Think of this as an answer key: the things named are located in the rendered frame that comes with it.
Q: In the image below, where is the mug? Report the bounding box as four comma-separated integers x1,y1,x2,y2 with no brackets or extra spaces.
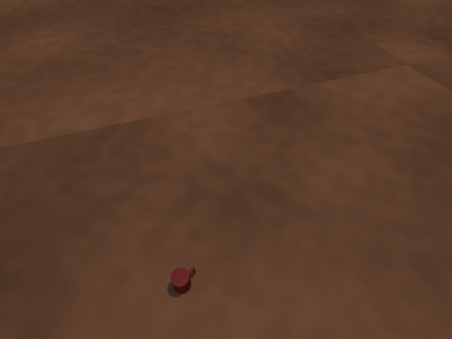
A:
170,267,196,294

